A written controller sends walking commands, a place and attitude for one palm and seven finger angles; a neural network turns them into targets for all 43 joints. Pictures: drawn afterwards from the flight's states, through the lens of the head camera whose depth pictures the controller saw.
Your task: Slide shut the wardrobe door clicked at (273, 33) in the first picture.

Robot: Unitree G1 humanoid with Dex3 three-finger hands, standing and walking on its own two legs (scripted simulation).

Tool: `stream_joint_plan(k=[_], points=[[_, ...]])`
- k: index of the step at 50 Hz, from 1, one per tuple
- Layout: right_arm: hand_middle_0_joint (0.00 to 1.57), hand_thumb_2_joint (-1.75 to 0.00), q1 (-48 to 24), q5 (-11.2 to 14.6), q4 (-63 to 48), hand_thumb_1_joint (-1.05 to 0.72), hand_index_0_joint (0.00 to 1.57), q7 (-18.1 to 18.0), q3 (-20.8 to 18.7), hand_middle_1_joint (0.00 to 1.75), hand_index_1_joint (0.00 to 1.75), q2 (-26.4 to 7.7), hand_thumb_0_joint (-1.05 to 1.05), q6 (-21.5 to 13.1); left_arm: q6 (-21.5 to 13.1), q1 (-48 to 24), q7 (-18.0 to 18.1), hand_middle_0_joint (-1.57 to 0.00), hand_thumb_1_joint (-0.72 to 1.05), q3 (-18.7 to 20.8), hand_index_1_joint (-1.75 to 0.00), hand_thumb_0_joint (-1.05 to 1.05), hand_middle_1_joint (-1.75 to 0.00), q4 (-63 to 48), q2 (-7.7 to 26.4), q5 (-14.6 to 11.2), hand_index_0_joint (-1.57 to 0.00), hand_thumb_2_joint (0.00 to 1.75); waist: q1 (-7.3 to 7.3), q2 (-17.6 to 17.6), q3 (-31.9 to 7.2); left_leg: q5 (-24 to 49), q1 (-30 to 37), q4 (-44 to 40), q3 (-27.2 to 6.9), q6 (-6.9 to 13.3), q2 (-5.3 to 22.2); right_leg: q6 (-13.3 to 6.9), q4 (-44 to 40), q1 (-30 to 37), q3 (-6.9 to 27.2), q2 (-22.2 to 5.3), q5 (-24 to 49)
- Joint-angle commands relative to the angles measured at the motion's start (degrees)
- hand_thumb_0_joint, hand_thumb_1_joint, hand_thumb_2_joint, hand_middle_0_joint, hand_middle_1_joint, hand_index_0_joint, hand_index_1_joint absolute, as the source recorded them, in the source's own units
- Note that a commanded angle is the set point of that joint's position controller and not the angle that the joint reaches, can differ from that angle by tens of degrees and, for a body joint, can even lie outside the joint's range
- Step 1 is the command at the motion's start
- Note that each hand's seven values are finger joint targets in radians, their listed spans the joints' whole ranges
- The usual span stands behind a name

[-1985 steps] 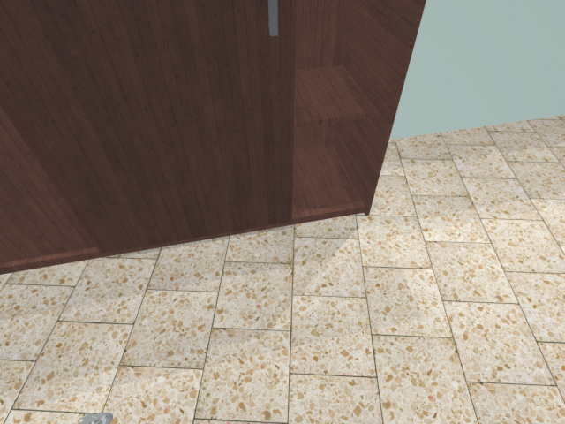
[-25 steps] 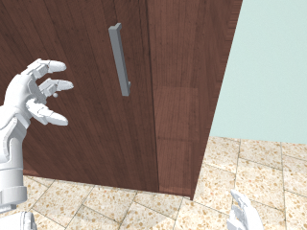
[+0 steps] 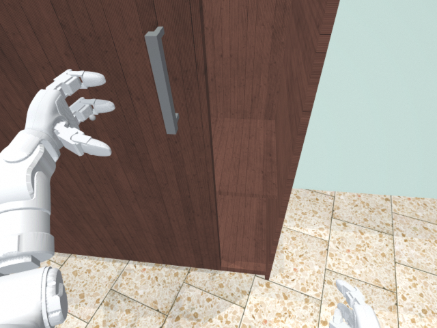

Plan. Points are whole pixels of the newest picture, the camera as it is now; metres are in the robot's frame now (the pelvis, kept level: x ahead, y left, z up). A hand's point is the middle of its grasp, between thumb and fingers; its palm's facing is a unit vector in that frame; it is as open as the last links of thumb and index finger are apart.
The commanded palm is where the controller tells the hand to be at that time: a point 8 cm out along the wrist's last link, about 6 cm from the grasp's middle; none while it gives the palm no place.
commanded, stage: move the hooked fingers beside the handle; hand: left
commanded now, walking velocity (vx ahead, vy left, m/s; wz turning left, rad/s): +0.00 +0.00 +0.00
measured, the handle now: (166, 84) +0.50 +0.14 +0.22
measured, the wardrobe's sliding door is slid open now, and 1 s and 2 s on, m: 0.20 0.20 0.20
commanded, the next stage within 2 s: feel for the door with the fingertips in 1.36 s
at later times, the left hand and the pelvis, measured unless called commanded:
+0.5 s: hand (114, 99) +0.43 +0.22 +0.23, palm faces +0.00 -1.00 -0.03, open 14.0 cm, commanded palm +0.42 +0.26 +0.22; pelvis +0.01 +0.01 +0.00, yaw -1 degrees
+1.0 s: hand (118, 99) +0.45 +0.22 +0.22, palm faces +0.00 -1.00 -0.02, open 14.0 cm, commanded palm +0.43 +0.26 +0.22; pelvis +0.01 +0.02 +0.00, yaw -1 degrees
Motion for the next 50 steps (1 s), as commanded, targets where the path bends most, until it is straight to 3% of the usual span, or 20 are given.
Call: stream_joint_plan(k=[1, 3, 5, 6, 11, 13, 14, 15, 18, 20, 23, 28, 31, 32, 35, 39, 43, 45, 49, 50], points=[[0.2, -0.9, -5.73, -0.32, -9.07, -0.9, 0.2, -0.17, -2.3, 0.3, 0.3, -6.05, 0.0, -3.28, -5.53, -27.95, 0.73, -0.3, -0.5, 3.1, -1.2, 0.0, -1.2, -12.78, 14.67, -1.17, -0.3, 0.3, -0.63, 0.73, -16.53, 16.44, 4.73, -2.04, -0.78, 2.13, -1.0, -0.86, -2.53, 6.05, 1.12, 0.08, 17.19], [0.2, -0.9, -4.73, -0.44, -8.43, -0.9, 0.2, -0.17, -2.51, 0.3, 0.3, -6.44, 0.0, -3.08, -5.58, -27.02, 1.13, -0.3, -0.5, 5.58, -1.2, 0.0, -1.2, -9.82, 17.03, -1.0, -0.3, 0.3, -0.35, -2.67, -16.29, 16.64, 3.52, -2.26, -0.75, 2.23, -0.76, -0.73, -2.48, 6.72, 1.05, 0.23, 17.87], [0.2, -0.9, -4.48, -0.46, -8.49, -0.9, 0.2, 0.02, -2.43, 0.3, 0.3, -6.36, 0.0, -2.75, -5.52, -26.07, 1.19, -0.3, -0.5, 4.1, -1.2, 0.0, -1.2, -8.01, 15.49, -0.71, -0.3, 0.3, -0.11, -1.21, -14.62, 16.67, 2.54, -2.38, -0.51, 2.06, -0.83, -0.88, -2.54, 6.35, 1.04, 0.04, 17.81], [0.2, -0.9, -4.35, -0.32, -8.05, -0.9, 0.2, -0.02, -2.47, 0.3, 0.3, -6.47, 0.0, -2.68, -5.45, -27.33, 1.27, -0.3, -0.5, 3.55, -1.2, 0.0, -1.2, -6.63, 15.22, -0.56, -0.3, 0.3, -0.79, -1.09, -13.44, 15.68, 2.26, -2.63, -0.42, 2.06, -0.75, -0.79, -2.9, 5.3, 1.09, 0.12, 17.11], [0.2, -0.9, -3.05, -0.35, -7.82, -0.9, 0.2, -0.21, -2.84, 0.3, 0.3, -6.58, 0.0, -2.57, -6.67, -34.33, 1.89, -0.3, -0.5, 0.76, -1.2, 0.0, -1.2, -5.52, 13.84, 0.3, -0.3, 0.3, -2.08, -0.39, -14.69, 14.52, 3.03, -2.59, -0.63, 2.15, -0.69, -0.85, -3.29, 4.16, 1.26, 0.35, 15.29], [0.2, -0.9, -2.04, -0.6, -7.43, -0.9, 0.2, -0.34, -3.1, 0.3, 0.3, -6.57, 0.0, -2.76, -7.55, -35.64, 2.24, -0.3, -0.5, 2.41, -1.2, 0.0, -1.2, -5.09, 15.58, 0.59, -0.3, 0.3, -1.96, -0.51, -17.57, 16.76, 4.52, -2.09, -0.52, 2.23, -0.6, -0.9, -2.84, 5.22, 1.41, 0.47, 17.42], [0.2, -0.9, -1.79, -0.77, -7.42, -0.9, 0.2, -0.23, -3.01, 0.3, 0.3, -6.5, 0.0, -2.97, -8.05, -37.18, 2.15, -0.3, -0.5, 1.35, -1.2, 0.0, -1.2, -5.9, 14.17, 0.49, -0.3, 0.3, -2.14, 0.24, -19.14, 18.16, 5.09, -1.9, -0.52, 2.18, -0.81, -0.95, -2.55, 5.98, 1.46, 0.4, 19.13], [0.2, -0.9, -1.17, -0.9, -7.16, -0.9, 0.2, -0.13, -3.15, 0.3, 0.3, -6.57, 0.0, -2.87, -8.53, -35.89, 2.41, -0.3, -0.5, 2.87, -1.2, 0.0, -1.2, -5.0, 15.94, 0.76, -0.3, 0.3, -1.64, 0.32, -19.08, 18.78, 4.78, -1.89, -0.65, 1.99, -0.55, -1.1, -2.53, 6.53, 1.29, 0.45, 19.2], [0.2, -0.9, -0.05, -0.79, -6.05, -0.9, 0.2, -0.19, -3.22, 0.3, 0.3, -6.91, 0.0, -2.49, -8.22, -35.63, 2.36, -0.3, -0.5, 2.24, -1.2, 0.0, -1.2, 0.88, 14.95, 0.87, -0.3, 0.3, -2.23, -2.59, -15.78, 17.6, 2.62, -2.28, -0.26, 2.17, -0.5, -0.9, -2.81, 5.22, 1.2, 0.59, 19.26], [0.2, -0.9, 0.23, -0.86, -6.24, -0.9, 0.2, 0.01, -3.42, 0.3, 0.3, -6.88, 0.0, -2.36, -8.45, -36.08, 2.65, -0.3, -0.5, 1.81, -1.2, 0.0, -1.2, 1.22, 14.88, 1.48, -0.3, 0.3, -1.84, -0.09, -15.9, 17.71, 2.59, -2.16, 0.0, 2.1, -0.64, -1.07, -2.99, 5.17, 1.45, 0.53, 18.94], [0.2, -0.9, 1.48, -1.09, -6.06, -0.9, 0.2, 0.11, -3.68, 0.3, 0.3, -7.12, 0.0, -2.2, -9.05, -37.35, 3.16, -0.3, -0.5, 3.15, -1.2, 0.0, -1.2, 2.39, 16.44, 1.87, -0.3, 0.3, -1.96, -1.96, -17.88, 19.48, 2.87, -2.11, -0.3, 2.16, -0.48, -1.07, -2.59, 5.96, 1.38, 0.74, 20.7], [0.2, -0.9, 2.85, -1.28, -5.9, -0.9, 0.2, 0.28, -4.13, 0.3, 0.3, -7.17, 0.0, -1.96, -10.64, -39.99, 3.0, -0.3, -0.5, 2.34, -1.2, 0.0, -1.2, 2.38, 15.66, 2.19, -0.3, 0.3, -2.58, -0.89, -19.45, 22.08, 4.05, -1.6, 0.05, 2.18, -0.37, -1.06, -2.36, 6.08, 1.5, 0.98, 23.1], [0.2, -0.9, 3.03, -1.2, -5.75, -0.9, 0.2, 0.31, -4.05, 0.3, 0.3, -7.31, 0.0, -1.52, -10.31, -37.55, 2.75, -0.3, -0.5, 2.0, -1.2, 0.0, -1.2, 5.72, 15.02, 2.23, -0.3, 0.3, -2.46, -1.02, -16.78, 20.25, 2.19, -2.07, 0.19, 2.12, -0.46, -1.12, -2.76, 5.54, 1.45, 1.03, 21.65], [0.2, -0.9, 3.43, -1.28, -5.56, -0.9, 0.2, 0.29, -4.14, 0.3, 0.3, -7.53, 0.0, -1.45, -10.31, -37.69, 2.89, -0.3, -0.5, 3.43, -1.2, 0.0, -1.2, 6.29, 16.8, 2.36, -0.3, 0.3, -2.28, -0.95, -16.44, 19.42, 1.65, -2.25, 0.11, 2.05, -0.41, -1.15, -2.89, 5.25, 1.38, 1.06, 20.88], [0.2, -0.9, 3.33, -1.35, -6.37, -0.9, 0.2, 0.46, -4.37, 0.3, 0.3, -7.32, 0.0, -1.34, -11.2, -38.25, 2.8, -0.3, -0.5, 2.05, -1.2, 0.0, -1.2, 2.41, 15.56, 2.58, -0.3, 0.3, -2.16, 1.02, -18.86, 21.34, 3.46, -1.93, 0.22, 2.06, -0.32, -1.33, -2.62, 6.14, 1.41, 1.02, 21.51], [0.2, -0.9, 3.19, -1.33, -6.32, -0.9, 0.2, 0.44, -4.46, 0.3, 0.3, -7.25, 0.0, -1.65, -11.27, -39.08, 2.78, -0.3, -0.5, 1.86, -1.2, 0.0, -1.2, 0.66, 14.4, 1.86, -0.3, 0.3, -2.54, -0.04, -19.92, 22.53, 4.81, -1.85, -0.14, 2.02, -0.15, -1.19, -2.54, 5.64, 1.32, 1.37, 22.26], [0.2, -0.9, 3.23, -1.27, -5.37, -0.9, 0.2, 0.4, -4.3, 0.3, 0.3, -7.29, 0.0, -1.58, -10.22, -39.42, 3.36, -0.3, -0.5, 0.08, -1.2, 0.0, -1.2, 2.04, 12.29, 1.91, -0.3, 0.3, -3.13, 0.58, -16.81, 21.51, 4.09, -2.03, -0.31, 1.8, -0.1, -1.3, -2.93, 3.66, 0.94, 1.46, 20.62], [0.2, -0.9, 3.36, -1.48, -5.45, -0.9, 0.2, 0.45, -4.4, 0.3, 0.3, -7.39, 0.0, -1.34, -9.94, -37.65, 3.97, -0.3, -0.5, 1.92, -1.2, 0.0, -1.2, 2.22, 14.33, 2.27, -0.3, 0.3, -2.27, -0.32, -17.65, 21.53, 3.58, -1.94, -0.3, 1.87, -0.24, -1.34, -2.9, 4.85, 0.92, 1.42, 20.57], [0.2, -0.9, 3.03, -1.35, -5.31, -0.9, 0.2, 0.24, -4.23, 0.3, 0.3, -7.12, 0.0, -1.24, -10.22, -39.92, 4.25, -0.3, -0.5, 0.65, -1.2, 0.0, -1.2, 2.94, 12.97, 2.43, -0.3, 0.3, -3.13, -1.86, -17.26, 20.19, 3.46, -2.1, -0.35, 2.01, -0.12, -1.19, -2.8, 4.16, 1.0, 1.39, 19.9], [0.2, -0.9, 3.12, -1.43, -5.32, -0.9, 0.2, 0.26, -4.2, 0.3, 0.3, -7.12, 0.0, -1.07, -10.62, -39.8, 4.32, -0.3, -0.5, 0.65, -1.2, 0.0, -1.2, 2.51, 13.33, 2.56, -0.3, 0.3, -2.82, -0.17, -17.84, 20.22, 3.69, -1.99, -0.26, 1.89, -0.17, -1.32, -2.88, 4.55, 1.11, 1.33, 19.59]])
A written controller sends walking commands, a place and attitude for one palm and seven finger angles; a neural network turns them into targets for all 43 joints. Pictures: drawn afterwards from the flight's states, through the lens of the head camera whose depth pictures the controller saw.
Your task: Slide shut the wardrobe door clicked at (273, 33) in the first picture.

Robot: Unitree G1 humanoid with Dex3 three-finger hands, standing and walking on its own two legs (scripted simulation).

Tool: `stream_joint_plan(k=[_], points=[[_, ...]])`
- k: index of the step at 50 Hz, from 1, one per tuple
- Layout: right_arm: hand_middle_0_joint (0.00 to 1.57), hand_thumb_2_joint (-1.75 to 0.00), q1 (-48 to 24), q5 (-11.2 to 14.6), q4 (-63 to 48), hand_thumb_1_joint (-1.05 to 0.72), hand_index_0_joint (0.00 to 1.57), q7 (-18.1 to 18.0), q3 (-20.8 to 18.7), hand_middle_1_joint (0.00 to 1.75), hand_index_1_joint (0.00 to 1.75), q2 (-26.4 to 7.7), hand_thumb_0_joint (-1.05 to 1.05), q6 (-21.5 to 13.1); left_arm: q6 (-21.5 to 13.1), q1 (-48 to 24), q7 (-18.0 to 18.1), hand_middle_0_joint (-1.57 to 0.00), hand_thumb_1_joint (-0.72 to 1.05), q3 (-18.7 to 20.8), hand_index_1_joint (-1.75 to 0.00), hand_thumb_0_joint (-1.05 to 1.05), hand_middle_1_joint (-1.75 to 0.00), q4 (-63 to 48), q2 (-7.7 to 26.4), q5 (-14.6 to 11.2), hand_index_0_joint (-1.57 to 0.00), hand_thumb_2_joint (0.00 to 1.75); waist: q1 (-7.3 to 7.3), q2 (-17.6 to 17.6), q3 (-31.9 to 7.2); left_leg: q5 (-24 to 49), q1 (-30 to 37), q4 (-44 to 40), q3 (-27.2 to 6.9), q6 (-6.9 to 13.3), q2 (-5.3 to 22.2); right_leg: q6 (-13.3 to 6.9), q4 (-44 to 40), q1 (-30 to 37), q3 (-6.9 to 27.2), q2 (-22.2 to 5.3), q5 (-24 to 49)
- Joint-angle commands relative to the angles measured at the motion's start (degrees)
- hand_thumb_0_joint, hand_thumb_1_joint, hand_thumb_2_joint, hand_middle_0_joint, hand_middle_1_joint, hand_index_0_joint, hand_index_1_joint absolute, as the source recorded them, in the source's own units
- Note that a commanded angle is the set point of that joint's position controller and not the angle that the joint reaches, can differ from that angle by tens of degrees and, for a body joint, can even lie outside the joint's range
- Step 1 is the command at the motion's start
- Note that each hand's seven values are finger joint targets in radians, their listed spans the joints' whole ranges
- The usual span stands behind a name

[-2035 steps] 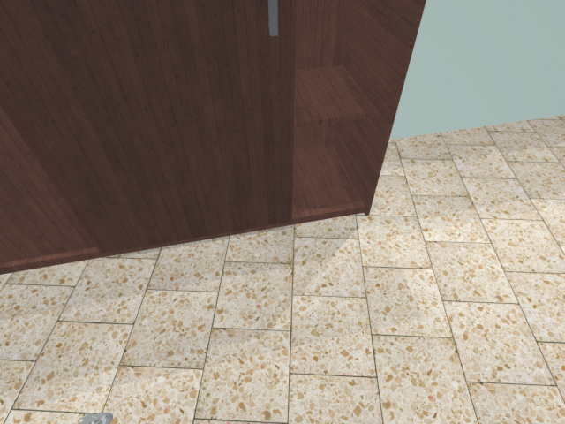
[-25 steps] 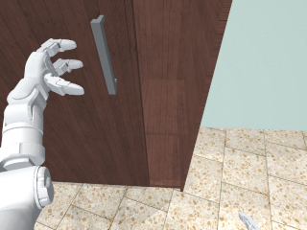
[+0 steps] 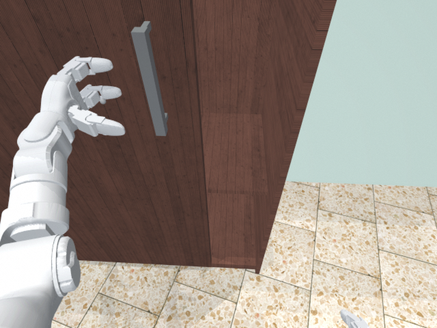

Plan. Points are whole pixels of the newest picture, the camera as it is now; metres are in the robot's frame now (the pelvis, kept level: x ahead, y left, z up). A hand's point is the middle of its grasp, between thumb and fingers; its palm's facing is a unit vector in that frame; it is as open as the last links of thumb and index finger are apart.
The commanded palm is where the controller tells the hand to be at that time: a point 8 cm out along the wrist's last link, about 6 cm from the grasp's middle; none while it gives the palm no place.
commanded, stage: move the hooked fingers beside the handle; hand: left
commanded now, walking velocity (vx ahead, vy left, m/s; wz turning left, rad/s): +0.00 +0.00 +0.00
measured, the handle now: (154, 83) +0.49 +0.14 +0.22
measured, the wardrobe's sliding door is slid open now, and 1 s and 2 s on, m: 0.20 0.20 0.20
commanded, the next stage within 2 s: feel for the door with the fingertips in 0.36 s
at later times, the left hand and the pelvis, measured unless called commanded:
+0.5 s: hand (112, 99) +0.44 +0.20 +0.22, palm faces +0.02 -1.00 -0.02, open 14.0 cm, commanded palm +0.41 +0.24 +0.22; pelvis +0.00 +0.00 +0.00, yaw +0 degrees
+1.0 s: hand (132, 98) +0.44 +0.16 +0.22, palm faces +0.01 -1.00 -0.01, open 14.0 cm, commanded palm +0.42 +0.21 +0.22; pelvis +0.00 -0.01 +0.00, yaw +0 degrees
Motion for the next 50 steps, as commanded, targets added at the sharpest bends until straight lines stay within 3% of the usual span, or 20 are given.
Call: stream_joint_plan(k=[1, 3, 6, 8, 13, 15, 16, 17, 20, 21, 26, 28, 33, 35, 37, 38, 40, 47, 49, 50], points=[[0.2, -0.9, -2.06, -0.13, -7.53, -0.9, 0.2, -0.51, -2.6, 0.3, 0.3, -7.73, 0.0, -2.57, -4.94, -29.79, 0.24, -0.3, -0.5, 2.12, -1.2, 0.0, -1.2, -13.81, 14.24, -1.04, -0.3, 0.3, -0.51, 2.18, -16.6, 21.62, 6.6, -1.15, -1.97, 0.82, -0.11, -2.41, -0.37, 6.52, -0.36, 1.26, 19.53], [0.2, -0.9, -1.81, -0.04, -7.26, -0.9, 0.2, -0.62, -2.6, 0.3, 0.3, -7.86, 0.0, -2.35, -4.78, -28.86, 0.24, -0.3, -0.5, 3.25, -1.2, 0.0, -1.2, -12.04, 15.56, -1.03, -0.3, 0.3, -0.46, -0.36, -16.68, 21.95, 5.93, -1.06, -1.89, 0.89, 0.03, -2.26, -0.24, 6.97, -0.37, 1.3, 20.44], [0.2, -0.9, -1.75, -0.04, -7.03, -0.9, 0.2, -0.73, -2.51, 0.3, 0.3, -7.82, 0.0, -2.24, -4.88, -30.6, 0.28, -0.3, -0.5, 2.09, -1.2, 0.0, -1.2, -10.52, 14.67, -0.74, -0.3, 0.3, -0.84, 0.46, -15.09, 20.37, 5.28, -1.26, -2.02, 0.84, -0.11, -2.27, -0.47, 5.97, -0.48, 1.27, 19.01], [0.2, -0.9, -1.58, -0.05, -7.2, -0.9, 0.2, -0.71, -2.58, 0.3, 0.3, -7.77, 0.0, -2.28, -4.99, -30.13, 0.29, -0.3, -0.5, 2.62, -1.2, 0.0, -1.2, -10.54, 15.15, -0.67, -0.3, 0.3, -0.63, 0.43, -17.19, 20.99, 5.99, -1.0, -1.92, 0.89, -0.1, -2.28, -0.21, 6.65, -0.29, 1.27, 19.64], [0.2, -0.9, -1.51, 0.07, -6.91, -0.9, 0.2, -0.74, -2.56, 0.3, 0.3, -7.68, 0.0, -2.25, -5.17, -31.78, 0.09, -0.3, -0.5, -0.12, -1.2, 0.0, -1.2, -9.46, 11.91, -1.03, -0.3, 0.3, -1.44, 0.08, -16.08, 21.1, 5.88, -0.86, -1.94, 0.93, -0.09, -2.16, -0.26, 5.66, -0.38, 1.31, 20.06], [0.2, -0.9, -0.93, -0.12, -6.59, -0.9, 0.2, -0.77, -2.67, 0.3, 0.3, -7.96, 0.0, -2.09, -5.42, -32.0, 0.4, -0.3, -0.5, 1.67, -1.2, 0.0, -1.2, -8.93, 14.23, -0.82, -0.3, 0.3, -1.04, -0.18, -16.3, 20.79, 5.37, -0.85, -1.75, 0.96, -0.24, -2.17, -0.43, 6.32, -0.37, 1.29, 19.85], [0.2, -0.9, -1.04, -0.18, -7.06, -0.9, 0.2, -0.68, -2.73, 0.3, 0.3, -7.92, 0.0, -2.25, -5.91, -32.15, 0.56, -0.3, -0.5, 2.75, -1.2, 0.0, -1.2, -11.0, 15.36, -0.69, -0.3, 0.3, -0.63, 1.01, -18.43, 22.28, 6.19, -0.77, -1.89, 0.96, -0.29, -2.27, -0.03, 7.45, -0.16, 1.24, 21.26], [0.2, -0.9, -1.31, -0.16, -7.51, -0.9, 0.2, -0.55, -2.68, 0.3, 0.3, -7.68, 0.0, -2.22, -5.95, -30.64, 0.55, -0.3, -0.5, 1.94, -1.2, 0.0, -1.2, -11.78, 14.28, -0.46, -0.3, 0.3, -0.3, 0.84, -19.45, 23.55, 6.7, -0.77, -1.99, 0.9, -0.21, -2.29, 0.37, 8.17, -0.27, 1.22, 22.05], [0.2, -0.9, -1.24, -0.14, -7.15, -0.9, 0.2, -0.45, -2.78, 0.3, 0.3, -7.67, 0.0, -2.09, -5.88, -29.95, 0.72, -0.3, -0.5, 1.2, -1.2, 0.0, -1.2, -10.98, 12.73, -0.94, -0.3, 0.3, -0.55, -0.52, -17.59, 23.18, 6.08, -0.7, -1.7, 1.06, -0.14, -2.18, -0.08, 7.66, -0.47, 1.32, 22.0], [0.2, -0.9, -1.34, 0.03, -7.09, -0.9, 0.2, -0.51, -2.77, 0.3, 0.3, -7.8, 0.0, -2.05, -5.76, -29.97, 0.73, -0.3, -0.5, 2.18, -1.2, 0.0, -1.2, -10.88, 14.05, -0.89, -0.3, 0.3, -0.5, 0.09, -16.96, 22.7, 5.81, -0.88, -1.7, 1.04, -0.09, -2.23, -0.05, 7.47, -0.37, 1.39, 21.77], [0.2, -0.9, -1.75, -0.02, -7.19, -0.9, 0.2, -0.42, -2.8, 0.3, 0.3, -7.49, 0.0, -2.33, -5.47, -31.23, 1.04, -0.3, -0.5, 0.3, -1.2, 0.0, -1.2, -14.5, 11.53, -1.12, -0.3, 0.3, -0.81, 2.03, -18.4, 23.74, 7.19, -0.57, -1.68, 1.07, -0.31, -2.27, 0.01, 7.74, -0.34, 1.34, 22.62], [0.2, -0.9, -2.02, 0.11, -6.88, -0.9, 0.2, -0.42, -2.75, 0.3, 0.3, -7.44, 0.0, -2.25, -4.55, -29.21, 1.29, -0.3, -0.5, 0.34, -1.2, 0.0, -1.2, -12.27, 10.62, -1.48, -0.3, 0.3, -0.72, -1.07, -16.52, 22.2, 5.9, -0.77, -1.55, 1.18, -0.21, -2.08, -0.16, 7.15, -0.48, 1.5, 21.69], [0.2, -0.9, -2.55, -0.01, -7.02, -0.9, 0.2, -0.27, -2.65, 0.3, 0.3, -7.11, 0.0, -2.13, -4.19, -29.86, 2.82, -0.3, -0.5, 0.54, -1.2, 0.0, -1.2, -13.44, 10.7, -0.66, -0.3, 0.3, -0.26, 0.28, -17.07, 21.76, 5.47, -0.95, -1.36, 1.17, -0.38, -2.16, 0.02, 7.92, -0.38, 1.29, 21.47], [0.2, -0.9, -2.77, -0.02, -7.25, -0.9, 0.2, -0.15, -2.75, 0.3, 0.3, -6.82, 0.0, -2.07, -4.4, -30.99, 3.34, -0.3, -0.5, -1.85, -1.2, 0.0, -1.2, -15.29, 7.87, -0.67, -0.3, 0.3, -0.62, 0.87, -17.72, 22.12, 6.56, -0.72, -1.34, 1.09, -0.3, -2.13, -0.02, 7.57, -0.46, 1.33, 21.1], [0.2, -0.9, -3.09, -0.07, -7.16, -0.9, 0.2, -0.1, -2.72, 0.3, 0.3, -6.7, 0.0, -2.33, -4.33, -31.35, 3.9, -0.3, -0.5, -1.98, -1.2, 0.0, -1.2, -15.54, 6.73, -1.02, -0.3, 0.3, -0.76, -0.83, -17.88, 22.08, 7.0, -0.71, -1.53, 1.21, -0.31, -2.02, -0.01, 7.34, -0.42, 1.51, 21.5], [0.2, -0.9, -3.17, -0.02, -6.98, -0.9, 0.2, -0.19, -2.73, 0.3, 0.3, -6.69, 0.0, -2.27, -3.98, -29.91, 4.07, -0.3, -0.5, -0.76, -1.2, 0.0, -1.2, -14.31, 7.71, -1.1, -0.3, 0.3, -0.34, -2.18, -17.65, 21.91, 6.5, -0.68, -1.41, 1.32, -0.28, -1.96, 0.03, 7.65, -0.43, 1.55, 21.6], [0.2, -0.9, -3.33, -0.05, -6.7, -0.9, 0.2, -0.22, -2.5, 0.3, 0.3, -6.54, 0.0, -2.02, -3.87, -31.36, 4.35, -0.3, -0.5, -2.41, -1.2, 0.0, -1.2, -14.24, 6.31, -0.84, -0.3, 0.3, -0.74, -0.93, -16.46, 20.93, 6.14, -0.82, -1.22, 1.21, -0.43, -1.99, -0.29, 7.15, -0.41, 1.4, 20.72], [0.2, -0.9, -3.15, -0.24, -6.81, -0.9, 0.2, -0.47, -2.29, 0.3, 0.3, -6.53, 0.0, -1.3, -4.23, -31.1, 5.68, -0.3, -0.5, 2.11, -1.2, 0.0, -1.2, -11.6, 12.04, 0.52, -0.3, 0.3, 0.12, -2.7, -17.24, 20.49, 4.3, -1.1, -0.83, 1.48, -0.53, -1.78, -0.06, 9.44, 0.23, 1.14, 21.82], [0.2, -0.9, -3.27, -0.06, -6.89, -0.9, 0.2, -0.47, -2.24, 0.3, 0.3, -6.17, 0.0, -1.44, -4.76, -34.62, 5.29, -0.3, -0.5, -1.43, -1.2, 0.0, -1.2, -11.96, 8.69, 0.78, -0.3, 0.3, -1.07, -0.35, -16.68, 19.41, 5.06, -1.2, -0.73, 1.31, -0.51, -1.77, -0.32, 7.77, 0.2, 1.11, 20.62], [0.2, -0.9, -2.99, -0.12, -6.82, -0.9, 0.2, -0.45, -2.3, 0.3, 0.3, -6.07, 0.0, -1.52, -5.19, -34.9, 5.36, -0.3, -0.5, -1.47, -1.2, 0.0, -1.2, -11.6, 8.5, 0.72, -0.3, 0.3, -0.96, -0.17, -16.49, 19.26, 5.22, -1.12, -0.98, 1.24, -0.55, -1.92, -0.55, 7.61, 0.1, 1.24, 19.82]])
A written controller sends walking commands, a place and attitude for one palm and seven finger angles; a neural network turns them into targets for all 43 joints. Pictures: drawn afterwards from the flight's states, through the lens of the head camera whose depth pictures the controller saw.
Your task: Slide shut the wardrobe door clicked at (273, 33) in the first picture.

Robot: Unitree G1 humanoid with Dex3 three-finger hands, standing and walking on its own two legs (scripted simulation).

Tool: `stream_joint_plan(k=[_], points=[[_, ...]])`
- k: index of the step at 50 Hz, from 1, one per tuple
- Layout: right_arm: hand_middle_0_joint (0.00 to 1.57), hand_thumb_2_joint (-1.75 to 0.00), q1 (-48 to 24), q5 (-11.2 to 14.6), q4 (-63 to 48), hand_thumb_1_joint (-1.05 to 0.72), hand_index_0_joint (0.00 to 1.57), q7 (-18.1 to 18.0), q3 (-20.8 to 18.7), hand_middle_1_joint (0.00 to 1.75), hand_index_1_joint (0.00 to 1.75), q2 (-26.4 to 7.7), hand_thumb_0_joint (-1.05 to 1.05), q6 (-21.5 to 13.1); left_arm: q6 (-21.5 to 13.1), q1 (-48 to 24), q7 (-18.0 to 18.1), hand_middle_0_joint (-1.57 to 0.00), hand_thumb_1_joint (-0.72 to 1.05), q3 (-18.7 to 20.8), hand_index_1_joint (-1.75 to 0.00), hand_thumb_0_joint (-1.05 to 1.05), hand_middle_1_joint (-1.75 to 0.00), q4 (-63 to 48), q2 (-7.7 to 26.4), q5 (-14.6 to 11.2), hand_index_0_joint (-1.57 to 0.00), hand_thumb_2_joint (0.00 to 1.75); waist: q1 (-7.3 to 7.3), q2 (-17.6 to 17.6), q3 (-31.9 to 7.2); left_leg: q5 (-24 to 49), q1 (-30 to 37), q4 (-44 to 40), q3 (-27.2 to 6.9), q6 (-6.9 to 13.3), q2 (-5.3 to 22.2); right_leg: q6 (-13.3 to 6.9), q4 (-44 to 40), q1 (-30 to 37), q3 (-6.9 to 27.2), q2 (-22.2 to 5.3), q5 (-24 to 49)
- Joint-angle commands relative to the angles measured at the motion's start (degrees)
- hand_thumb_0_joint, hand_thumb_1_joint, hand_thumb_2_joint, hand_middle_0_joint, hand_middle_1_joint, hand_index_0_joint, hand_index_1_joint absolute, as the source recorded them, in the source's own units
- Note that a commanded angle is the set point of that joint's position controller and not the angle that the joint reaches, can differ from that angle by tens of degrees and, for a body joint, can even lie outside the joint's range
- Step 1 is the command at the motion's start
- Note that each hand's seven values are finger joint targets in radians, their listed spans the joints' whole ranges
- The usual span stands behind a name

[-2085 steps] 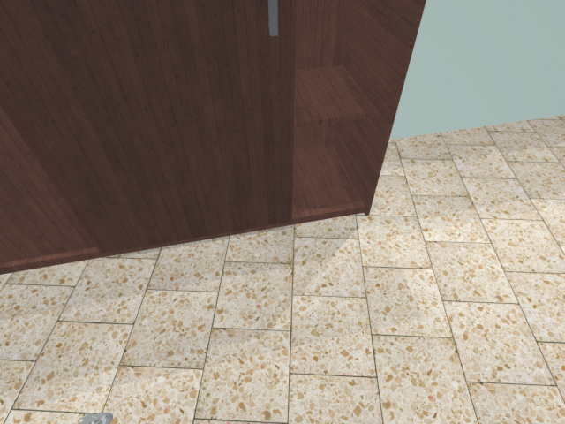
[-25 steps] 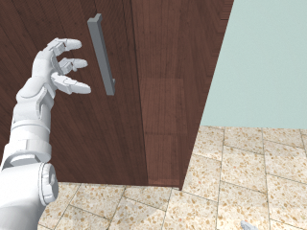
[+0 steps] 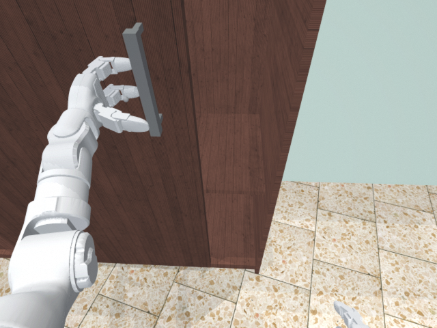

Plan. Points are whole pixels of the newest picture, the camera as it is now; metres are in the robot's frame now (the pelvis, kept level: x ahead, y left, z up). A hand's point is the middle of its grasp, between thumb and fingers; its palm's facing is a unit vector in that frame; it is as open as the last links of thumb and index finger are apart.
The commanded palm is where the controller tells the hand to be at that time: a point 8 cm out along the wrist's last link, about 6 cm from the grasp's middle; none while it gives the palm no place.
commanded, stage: slide the fingers in behind the handle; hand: left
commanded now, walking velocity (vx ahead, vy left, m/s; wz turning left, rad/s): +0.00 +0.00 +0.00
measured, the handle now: (148, 84) +0.49 +0.15 +0.22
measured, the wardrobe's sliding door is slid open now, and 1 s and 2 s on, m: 0.20 0.20 0.20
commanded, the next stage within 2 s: grip the handle and tug to test in 1.86 s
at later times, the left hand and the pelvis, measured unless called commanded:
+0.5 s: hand (124, 102) +0.43 +0.17 +0.22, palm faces +0.00 -1.00 -0.01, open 14.0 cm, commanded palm +0.40 +0.22 +0.22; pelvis -0.01 +0.00 +0.00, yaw +0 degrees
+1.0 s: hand (138, 100) +0.43 +0.15 +0.22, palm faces -0.01 -1.00 +0.00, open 14.0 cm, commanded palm +0.41 +0.19 +0.22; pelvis -0.01 +0.00 +0.00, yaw +0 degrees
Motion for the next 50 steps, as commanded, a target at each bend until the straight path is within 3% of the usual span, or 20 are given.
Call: stream_joint_plan(k=[1, 3, 7, 9, 15, 16, 18, 21, 23, 25, 27, 28, 30, 32, 36, 42, 44, 45, 48, 50], points=[[0.2, -0.9, -0.7, 0.04, -6.61, -0.9, 0.2, -0.59, -2.59, 0.3, 0.3, -7.31, 0.0, -2.52, -5.28, -32.04, 0.18, -0.3, -0.5, 1.15, -1.2, 0.0, -1.2, -11.15, 12.91, -0.82, -0.3, 0.3, -1.05, -1.99, -16.05, 18.44, 4.44, -1.11, -1.08, 1.97, -1.17, -1.24, -1.24, 7.42, 0.12, 0.83, 19.66], [0.2, -0.9, -0.33, 0.04, -6.3, -0.9, 0.2, -0.69, -2.65, 0.3, 0.3, -7.43, 0.0, -2.84, -5.6, -33.94, -0.08, -0.3, -0.5, 0.61, -1.2, 0.0, -1.2, -10.92, 12.21, -1.21, -0.3, 0.3, -1.51, -2.08, -16.69, 18.68, 5.05, -0.95, -0.92, 2.03, -1.16, -1.13, -1.27, 7.1, 0.26, 0.77, 20.26], [0.2, -0.9, 0.14, -0.1, -6.43, -0.9, 0.2, -0.49, -2.82, 0.3, 0.3, -7.54, 0.0, -3.2, -6.59, -31.64, -0.2, -0.3, -0.5, 2.72, -1.2, 0.0, -1.2, -11.53, 14.34, -1.12, -0.3, 0.3, -0.4, -1.83, -19.2, 19.61, 5.22, -0.94, -1.08, 2.01, -1.32, -1.25, -0.96, 8.85, 0.35, 0.83, 21.02], [0.2, -0.9, -0.11, -0.04, -6.59, -0.9, 0.2, -0.34, -2.84, 0.3, 0.3, -7.45, 0.0, -3.43, -6.86, -31.27, -0.46, -0.3, -0.5, 1.56, -1.2, 0.0, -1.2, -12.51, 12.83, -1.3, -0.3, 0.3, -0.58, -1.81, -18.85, 20.24, 5.62, -1.08, -1.04, 2.01, -1.2, -1.29, -0.9, 8.66, 0.21, 0.88, 21.56], [0.2, -0.9, -0.35, 0.1, -6.69, -0.9, 0.2, -0.15, -2.94, 0.3, 0.3, -7.84, 0.0, -3.13, -5.51, -27.26, -0.27, -0.3, -0.5, 2.65, -1.2, 0.0, -1.2, -11.76, 14.02, -1.21, -0.3, 0.3, 0.23, -2.09, -15.46, 17.67, 3.6, -2.06, -0.85, 1.95, -1.11, -1.31, -1.89, 8.21, -0.09, 0.91, 18.44], [0.2, -0.9, -0.81, 0.15, -6.96, -0.9, 0.2, -0.12, -2.91, 0.3, 0.3, -7.68, 0.0, -3.33, -5.55, -28.32, -0.24, -0.3, -0.5, 1.82, -1.2, 0.0, -1.2, -13.68, 12.89, -1.41, -0.3, 0.3, -0.17, -1.33, -15.9, 17.84, 4.28, -2.14, -0.96, 1.97, -1.14, -1.32, -1.87, 7.99, 0.01, 0.97, 18.56], [0.2, -0.9, -1.15, 0.0, -7.59, -0.9, 0.2, 0.0, -3.07, 0.3, 0.3, -7.59, 0.0, -3.59, -5.5, -26.86, -0.07, -0.3, -0.5, 2.87, -1.2, 0.0, -1.2, -16.9, 13.32, -1.53, -0.3, 0.3, 0.61, -0.94, -18.92, 20.33, 5.89, -1.75, -0.9, 1.96, -1.08, -1.41, -1.29, 9.43, 0.05, 0.96, 20.65], [0.2, -0.9, -1.93, 0.16, -7.46, -0.9, 0.2, 0.17, -2.93, 0.3, 0.3, -7.32, 0.0, -3.51, -4.82, -25.42, 0.1, -0.3, -0.5, 0.76, -1.2, 0.0, -1.2, -17.53, 10.16, -2.13, -0.3, 0.3, 0.19, -2.05, -16.34, 19.39, 5.48, -1.88, -0.92, 1.85, -0.94, -1.29, -1.72, 8.29, -0.3, 1.16, 19.59], [0.2, -0.9, -2.05, 0.19, -7.15, -0.9, 0.2, 0.0, -2.94, 0.3, 0.3, -7.51, 0.0, -3.55, -3.93, -25.64, 0.35, -0.3, -0.5, 1.28, -1.2, 0.0, -1.2, -17.07, 10.91, -2.1, -0.3, 0.3, 0.19, -2.42, -15.5, 18.46, 5.14, -2.08, -0.93, 1.92, -0.94, -1.23, -1.87, 7.55, -0.16, 1.17, 18.72], [0.2, -0.9, -2.4, 0.13, -7.09, -0.9, 0.2, -0.11, -2.89, 0.3, 0.3, -7.32, 0.0, -3.38, -3.67, -27.07, 1.04, -0.3, -0.5, 1.09, -1.2, 0.0, -1.2, -18.75, 11.41, -1.4, -0.3, 0.3, 0.23, 0.36, -15.67, 17.29, 5.64, -2.02, -0.82, 1.73, -1.11, -1.32, -2.12, 7.07, -0.09, 1.01, 16.61], [0.2, -0.9, -2.77, 0.08, -7.14, -0.9, 0.2, -0.06, -2.8, 0.3, 0.3, -7.12, 0.0, -3.69, -3.55, -27.74, 1.63, -0.3, -0.5, 0.85, -1.2, 0.0, -1.2, -19.38, 10.59, -1.53, -0.3, 0.3, 0.02, -0.67, -15.95, 17.52, 5.94, -1.95, -1.1, 1.82, -1.11, -1.29, -2.15, 6.94, -0.05, 1.14, 16.97], [0.2, -0.9, -2.87, 0.06, -6.98, -0.9, 0.2, -0.15, -2.74, 0.3, 0.3, -7.15, 0.0, -3.57, -3.31, -26.6, 1.67, -0.3, -0.5, 1.22, -1.2, 0.0, -1.2, -18.35, 10.6, -1.77, -0.3, 0.3, 0.09, -3.29, -15.98, 17.69, 5.7, -1.91, -1.09, 1.97, -1.02, -1.19, -2.05, 7.4, -0.14, 1.16, 17.51], [0.2, -0.9, -3.02, 0.07, -6.9, -0.9, 0.2, -0.22, -2.53, 0.3, 0.3, -6.9, 0.0, -3.46, -3.33, -28.08, 1.6, -0.3, -0.5, -0.94, -1.2, 0.0, -1.2, -18.36, 8.64, -1.8, -0.3, 0.3, -0.27, -1.75, -15.32, 17.03, 5.61, -2.08, -1.03, 1.73, -1.13, -1.22, -2.26, 7.01, -0.18, 1.05, 16.65], [0.2, -0.9, -3.32, 0.13, -6.78, -0.9, 0.2, -0.32, -2.42, 0.3, 0.3, -7.04, 0.0, -3.54, -3.13, -27.26, 1.88, -0.3, -0.5, 0.62, -1.2, 0.0, -1.2, -16.77, 10.17, -1.68, -0.3, 0.3, 0.08, -2.7, -14.83, 16.36, 5.16, -2.18, -1.26, 1.84, -1.12, -1.21, -2.28, 6.65, -0.04, 1.13, 16.09], [0.2, -0.9, -3.31, 0.17, -6.54, -0.9, 0.2, -0.41, -2.26, 0.3, 0.3, -6.69, 0.0, -3.59, -3.25, -30.13, 2.2, -0.3, -0.5, -1.9, -1.2, 0.0, -1.2, -14.49, 7.48, -1.46, -0.3, 0.3, -0.75, -1.64, -13.41, 14.79, 4.91, -2.35, -1.45, 1.66, -1.22, -1.19, -2.7, 4.98, -0.11, 1.1, 14.02], [0.2, -0.9, -2.64, -0.24, -6.77, -0.9, 0.2, -0.18, -2.38, 0.3, 0.3, -6.57, 0.0, -3.82, -4.65, -30.42, 2.59, -0.3, -0.5, -0.17, -1.2, 0.0, -1.2, -15.39, 8.69, -1.32, -0.3, 0.3, 0.07, -2.49, -18.23, 18.95, 6.03, -1.64, -1.19, 1.7, -1.31, -1.2, -1.57, 8.05, 0.14, 1.06, 19.17], [0.2, -0.9, -2.63, -0.04, -6.72, -0.9, 0.2, -0.06, -2.39, 0.3, 0.3, -6.39, 0.0, -3.62, -4.4, -29.98, 2.65, -0.3, -0.5, -1.16, -1.2, 0.0, -1.2, -14.57, 7.74, -1.01, -0.3, 0.3, -0.25, -3.08, -17.35, 19.14, 5.69, -1.52, -0.9, 1.78, -1.22, -1.07, -1.6, 7.73, 0.15, 1.03, 19.66], [0.2, -0.9, -2.54, -0.11, -6.65, -0.9, 0.2, 0.03, -2.44, 0.3, 0.3, -6.36, 0.0, -3.53, -4.58, -29.56, 2.83, -0.3, -0.5, -1.14, -1.2, 0.0, -1.2, -14.47, 7.72, -0.86, -0.3, 0.3, 0.06, -1.51, -16.53, 19.15, 5.48, -1.69, -0.98, 1.57, -1.21, -1.28, -1.78, 7.67, -0.02, 0.97, 19.05], [0.2, -0.9, -2.52, -0.12, -7.08, -0.9, 0.2, 0.28, -2.62, 0.3, 0.3, -6.4, 0.0, -3.53, -4.4, -28.23, 3.09, -0.3, -0.5, -0.52, -1.2, 0.0, -1.2, -16.46, 7.56, -1.13, -0.3, 0.3, 0.38, -2.73, -18.5, 21.13, 6.27, -1.56, -0.88, 1.63, -1.08, -1.23, -1.31, 8.77, -0.07, 1.15, 21.19], [0.2, -0.9, -2.92, -0.14, -7.4, -0.9, 0.2, 0.5, -2.6, 0.3, 0.3, -6.22, 0.0, -3.42, -4.11, -27.47, 3.26, -0.3, -0.5, -1.22, -1.2, 0.0, -1.2, -17.78, 6.62, -1.11, -0.3, 0.3, 0.76, -0.94, -18.25, 21.28, 6.24, -1.51, -0.81, 1.51, -1.24, -1.36, -1.42, 8.95, -0.08, 1.1, 21.0]])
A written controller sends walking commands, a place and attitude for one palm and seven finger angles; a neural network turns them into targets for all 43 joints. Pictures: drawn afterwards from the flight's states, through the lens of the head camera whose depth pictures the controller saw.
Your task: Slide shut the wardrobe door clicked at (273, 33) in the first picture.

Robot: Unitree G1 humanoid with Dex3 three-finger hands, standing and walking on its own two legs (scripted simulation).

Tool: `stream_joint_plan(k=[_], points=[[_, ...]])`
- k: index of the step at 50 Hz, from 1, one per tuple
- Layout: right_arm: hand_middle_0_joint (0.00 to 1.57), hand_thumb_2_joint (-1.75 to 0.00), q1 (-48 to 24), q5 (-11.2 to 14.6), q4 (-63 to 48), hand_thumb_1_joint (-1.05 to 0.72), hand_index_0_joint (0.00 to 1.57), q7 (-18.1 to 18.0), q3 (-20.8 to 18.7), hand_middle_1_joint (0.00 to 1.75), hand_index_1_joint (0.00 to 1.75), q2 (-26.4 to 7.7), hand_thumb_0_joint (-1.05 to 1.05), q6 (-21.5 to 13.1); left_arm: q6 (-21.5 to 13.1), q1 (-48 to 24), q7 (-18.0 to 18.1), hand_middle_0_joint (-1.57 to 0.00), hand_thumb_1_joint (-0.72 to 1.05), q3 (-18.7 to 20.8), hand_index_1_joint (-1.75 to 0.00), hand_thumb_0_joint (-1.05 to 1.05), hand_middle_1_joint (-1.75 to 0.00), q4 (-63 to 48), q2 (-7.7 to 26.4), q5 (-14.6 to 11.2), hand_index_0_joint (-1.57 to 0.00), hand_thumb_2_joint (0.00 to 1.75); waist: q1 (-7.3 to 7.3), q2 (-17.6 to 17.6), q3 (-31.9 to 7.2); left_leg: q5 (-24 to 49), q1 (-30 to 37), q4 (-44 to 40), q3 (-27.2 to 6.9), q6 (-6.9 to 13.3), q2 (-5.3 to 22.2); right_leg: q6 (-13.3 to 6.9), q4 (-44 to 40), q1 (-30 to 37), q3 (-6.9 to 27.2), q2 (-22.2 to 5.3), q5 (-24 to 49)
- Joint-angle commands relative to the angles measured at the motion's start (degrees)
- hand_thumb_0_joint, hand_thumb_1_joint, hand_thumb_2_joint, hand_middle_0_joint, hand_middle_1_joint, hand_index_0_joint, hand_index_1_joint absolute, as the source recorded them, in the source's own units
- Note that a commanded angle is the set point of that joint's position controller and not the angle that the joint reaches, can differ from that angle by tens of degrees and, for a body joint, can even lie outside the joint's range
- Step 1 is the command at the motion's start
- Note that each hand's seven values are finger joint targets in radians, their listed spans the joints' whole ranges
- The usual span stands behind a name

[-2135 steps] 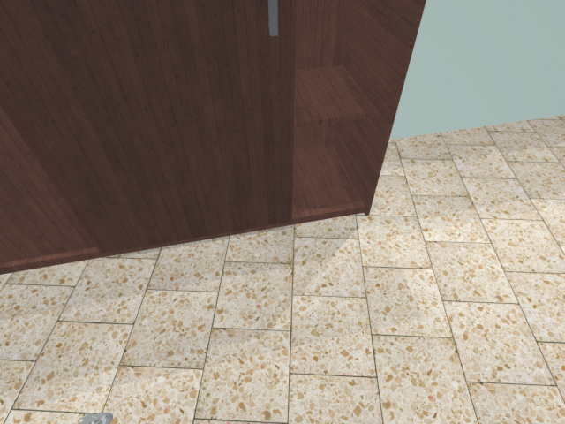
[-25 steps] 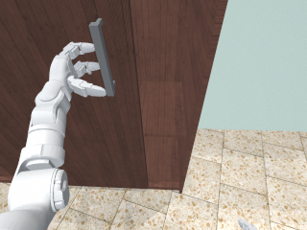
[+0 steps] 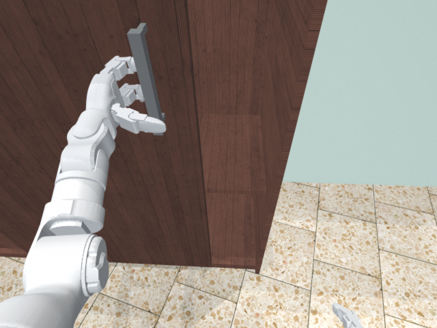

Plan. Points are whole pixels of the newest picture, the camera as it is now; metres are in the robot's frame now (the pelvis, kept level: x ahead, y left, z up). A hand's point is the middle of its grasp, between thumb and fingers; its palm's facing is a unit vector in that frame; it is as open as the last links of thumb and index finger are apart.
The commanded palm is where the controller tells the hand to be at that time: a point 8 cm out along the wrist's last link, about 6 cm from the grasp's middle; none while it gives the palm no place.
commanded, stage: slide the fingers in behind the handle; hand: left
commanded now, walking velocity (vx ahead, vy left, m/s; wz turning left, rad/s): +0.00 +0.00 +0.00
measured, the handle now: (151, 84) +0.49 +0.15 +0.22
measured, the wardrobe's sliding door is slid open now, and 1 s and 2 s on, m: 0.20 0.20 0.20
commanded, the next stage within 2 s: grip the handle and tug to test in 0.86 s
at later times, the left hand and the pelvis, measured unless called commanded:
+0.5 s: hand (152, 100) +0.43 +0.13 +0.22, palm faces +0.01 -1.00 +0.00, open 14.2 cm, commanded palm +0.41 +0.17 +0.22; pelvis +0.00 +0.00 +0.00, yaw +0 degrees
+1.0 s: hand (148, 101) +0.43 +0.14 +0.22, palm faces +0.01 -1.00 -0.01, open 14.0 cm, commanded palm +0.41 +0.18 +0.22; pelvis +0.00 +0.00 +0.00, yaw +0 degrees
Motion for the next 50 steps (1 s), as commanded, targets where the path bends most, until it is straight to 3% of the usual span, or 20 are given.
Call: stream_joint_plan(k=[1, 4, 5, 9, 10, 13, 19, 22, 24, 26, 28, 31, 34, 37, 39, 41, 42, 45, 46, 50], points=[[0.2, -0.9, -3.33, -0.04, -7.92, -0.9, 0.2, -0.01, -2.45, 0.3, 0.3, -6.79, 0.0, -2.53, -4.02, -28.92, 0.34, -0.3, -0.5, 1.54, -1.2, 0.0, -1.2, -15.93, 10.7, -0.92, -0.3, 0.3, -0.21, -2.14, -17.89, 20.36, 5.8, -0.95, -1.21, 1.51, -1.05, -1.35, -0.84, 8.53, -0.52, 1.35, 20.29], [0.2, -0.9, -3.77, -0.12, -8.41, -0.9, 0.2, 0.26, -2.72, 0.3, 0.3, -6.53, 0.0, -2.5, -3.42, -26.82, 0.76, -0.3, -0.5, 1.67, -1.2, 0.0, -1.2, -19.17, 9.97, -0.76, -0.3, 0.3, 0.46, -2.02, -20.13, 22.94, 6.98, -0.6, -0.84, 1.45, -1.01, -1.3, -0.14, 9.89, -0.56, 1.35, 22.74], [0.2, -0.9, -4.05, -0.26, -8.57, -0.9, 0.2, 0.4, -2.65, 0.3, 0.3, -6.49, 0.0, -2.3, -3.28, -25.78, 1.01, -0.3, -0.5, 1.01, -1.2, 0.0, -1.2, -20.11, 9.18, -0.57, -0.3, 0.3, 0.83, -0.23, -19.85, 23.65, 7.07, -0.58, -0.93, 1.25, -1.08, -1.52, -0.08, 10.13, -0.67, 1.24, 22.61], [0.2, -0.9, -4.73, 0.01, -8.09, -0.9, 0.2, 0.39, -2.67, 0.3, 0.3, -6.38, 0.0, -2.06, -1.32, -25.22, 1.88, -0.3, -0.5, -0.72, -1.2, 0.0, -1.2, -19.64, 6.25, -0.94, -0.3, 0.3, 0.19, -3.5, -16.83, 21.45, 6.69, -1.03, -1.0, 1.36, -0.86, -1.24, -0.65, 7.93, -0.96, 1.55, 20.54], [0.2, -0.9, -4.93, -0.15, -7.99, -0.9, 0.2, 0.33, -2.6, 0.3, 0.3, -6.41, 0.0, -1.81, -1.16, -25.82, 2.39, -0.3, -0.5, -0.57, -1.2, 0.0, -1.2, -20.0, 6.9, -0.56, -0.3, 0.3, 0.43, -1.54, -16.51, 20.62, 6.48, -1.15, -0.86, 1.27, -1.02, -1.36, -0.95, 8.19, -0.78, 1.38, 19.5], [0.2, -0.9, -5.17, -0.08, -7.75, -0.9, 0.2, 0.18, -2.43, 0.3, 0.3, -6.14, 0.0, -1.83, -0.63, -27.98, 2.93, -0.3, -0.5, -3.47, -1.2, 0.0, -1.2, -19.69, 3.93, -0.23, -0.3, 0.3, -0.71, -2.69, -15.66, 19.01, 7.03, -1.33, -1.12, 1.49, -1.0, -1.21, -1.32, 6.51, -0.78, 1.48, 18.02], [0.2, -0.9, -5.41, -0.29, -7.34, -0.9, 0.2, -0.15, -2.25, 0.3, 0.3, -5.97, 0.0, -1.81, -0.7, -29.73, 3.13, -0.3, -0.5, -2.98, -1.2, 0.0, -1.2, -18.11, 3.88, -0.66, -0.3, 0.3, -0.74, -3.69, -16.9, 19.23, 7.32, -0.84, -1.01, 1.63, -1.18, -1.15, -1.13, 7.13, -0.49, 1.29, 19.13], [0.2, -0.9, -5.44, -0.39, -7.53, -0.9, 0.2, -0.11, -2.27, 0.3, 0.3, -6.1, 0.0, -1.55, -1.29, -27.33, 3.23, -0.3, -0.5, 0.89, -1.2, 0.0, -1.2, -17.57, 8.0, -0.56, -0.3, 0.3, 0.41, -4.49, -18.12, 19.99, 6.67, -0.79, -0.83, 1.72, -1.32, -1.15, -0.97, 9.12, -0.22, 1.22, 20.57], [0.2, -0.9, -5.72, -0.23, -7.8, -0.9, 0.2, -0.08, -1.98, 0.3, 0.3, -5.71, 0.0, -1.36, -1.32, -29.04, 2.83, -0.3, -0.5, -1.93, -1.2, 0.0, -1.2, -17.4, 5.59, -0.16, -0.3, 0.3, -0.37, -3.18, -16.89, 19.39, 6.31, -0.84, -0.49, 1.73, -1.38, -1.03, -1.09, 8.33, -0.15, 1.03, 20.47], [0.2, -0.9, -5.85, -0.16, -7.65, -0.9, 0.2, -0.16, -1.85, 0.3, 0.3, -5.71, 0.0, -1.22, -1.38, -29.22, 3.06, -0.3, -0.5, -2.06, -1.2, 0.0, -1.2, -15.29, 5.41, -0.21, -0.3, 0.3, -0.47, -2.06, -14.48, 17.32, 5.55, -1.18, -0.83, 1.62, -1.35, -1.2, -1.51, 6.9, -0.27, 1.11, 17.81], [0.2, -0.9, -5.27, -0.28, -7.7, -0.9, 0.2, -0.39, -2.04, 0.3, 0.3, -6.12, 0.0, -1.17, -1.57, -29.54, 3.13, -0.3, -0.5, 0.49, -1.2, 0.0, -1.2, -14.97, 8.29, -0.36, -0.3, 0.3, -0.21, -4.9, -16.19, 17.44, 5.24, -1.26, -0.9, 1.82, -1.29, -1.03, -1.36, 8.08, -0.17, 1.12, 18.19], [0.2, -0.9, -5.29, -0.19, -7.77, -0.9, 0.2, -0.43, -1.93, 0.3, 0.3, -5.88, 0.0, -1.12, -2.12, -30.11, 2.87, -0.3, -0.5, -0.02, -1.2, 0.0, -1.2, -14.73, 8.24, -0.2, -0.3, 0.3, -0.37, -2.46, -16.21, 17.71, 5.39, -1.16, -0.81, 1.72, -1.35, -1.1, -1.36, 8.13, -0.01, 1.0, 18.29], [0.2, -0.9, -4.62, -0.19, -7.73, -0.9, 0.2, -0.49, -2.21, 0.3, 0.3, -6.05, 0.0, -1.35, -2.8, -30.54, 2.67, -0.3, -0.5, 0.49, -1.2, 0.0, -1.2, -15.06, 8.9, -0.18, -0.3, 0.3, -0.44, -4.11, -17.88, 18.74, 5.98, -1.01, -0.8, 1.81, -1.1, -1.02, -1.07, 8.64, -0.08, 1.14, 19.51], [0.2, -0.9, -4.44, -0.28, -7.88, -0.9, 0.2, -0.33, -2.28, 0.3, 0.3, -6.03, 0.0, -1.53, -3.41, -30.59, 2.55, -0.3, -0.5, 0.51, -1.2, 0.0, -1.2, -16.47, 9.01, -0.11, -0.3, 0.3, -0.24, -1.48, -18.94, 19.41, 6.77, -0.99, -0.83, 1.59, -1.2, -1.19, -0.98, 8.87, -0.07, 1.2, 19.67], [0.2, -0.9, -4.32, -0.23, -7.96, -0.9, 0.2, -0.16, -2.32, 0.3, 0.3, -6.16, 0.0, -1.65, -2.97, -28.92, 2.28, -0.3, -0.5, 0.24, -1.2, 0.0, -1.2, -15.82, 8.12, -0.46, -0.3, 0.3, -0.12, -3.24, -18.84, 20.21, 6.24, -0.95, -0.68, 1.68, -1.15, -1.12, -0.9, 9.45, -0.16, 1.21, 21.12], [0.2, -0.9, -4.33, -0.25, -8.14, -0.9, 0.2, -0.03, -2.46, 0.3, 0.3, -6.21, 0.0, -1.71, -3.03, -28.69, 2.28, -0.3, -0.5, 0.28, -1.2, 0.0, -1.2, -17.11, 8.1, -0.56, -0.3, 0.3, 0.03, -2.03, -18.62, 20.6, 6.4, -1.01, -0.73, 1.66, -1.24, -1.23, -0.95, 9.47, -0.29, 1.29, 21.12], [0.2, -0.9, -4.12, -0.29, -8.09, -0.9, 0.2, 0.0, -2.57, 0.3, 0.3, -6.33, 0.0, -1.66, -2.76, -27.1, 2.31, -0.3, -0.5, 1.89, -1.2, 0.0, -1.2, -16.92, 9.62, -0.51, -0.3, 0.3, 0.5, -2.77, -19.17, 21.22, 6.4, -0.93, -0.7, 1.63, -1.12, -1.23, -0.82, 10.02, -0.24, 1.34, 21.77], [0.2, -0.9, -4.36, -0.15, -7.87, -0.9, 0.2, -0.02, -2.5, 0.3, 0.3, -6.47, 0.0, -1.2, -2.01, -25.49, 2.31, -0.3, -0.5, 1.7, -1.2, 0.0, -1.2, -16.34, 9.72, -0.4, -0.3, 0.3, 0.64, -2.98, -16.39, 19.61, 5.05, -1.5, -0.57, 1.49, -1.07, -1.28, -1.32, 9.45, -0.56, 1.29, 19.67], [0.2, -0.9, -4.82, -0.04, -8.15, -0.9, 0.2, 0.04, -2.3, 0.3, 0.3, -6.23, 0.0, -1.28, -1.84, -26.65, 2.23, -0.3, -0.5, -0.4, -1.2, 0.0, -1.2, -16.92, 7.51, -0.46, -0.3, 0.3, 0.12, -1.43, -15.37, 18.56, 5.13, -1.71, -0.65, 1.48, -1.1, -1.26, -1.53, 8.25, -0.46, 1.34, 18.52], [0.2, -0.9, -4.54, -0.2, -7.68, -0.9, 0.2, -0.22, -2.44, 0.3, 0.3, -6.38, 0.0, -1.49, -1.78, -28.5, 2.83, -0.31, -0.41, -0.31, -1.21, 0.0, -1.21, -17.34, 7.73, -0.61, -0.31, 0.34, -0.24, -2.43, -15.76, 17.35, 5.73, -1.69, -1.18, 1.44, -0.99, -1.31, -1.81, 7.49, -0.61, 1.44, 16.16]])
